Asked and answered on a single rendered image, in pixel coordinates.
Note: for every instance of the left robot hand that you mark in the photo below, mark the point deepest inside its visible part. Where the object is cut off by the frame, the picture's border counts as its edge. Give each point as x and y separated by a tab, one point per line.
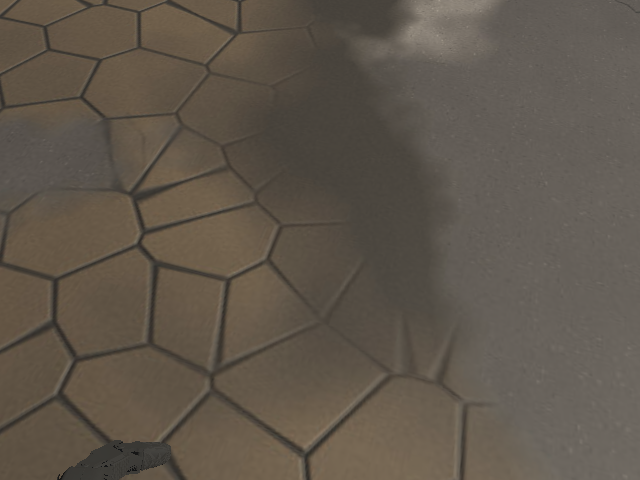
117	459

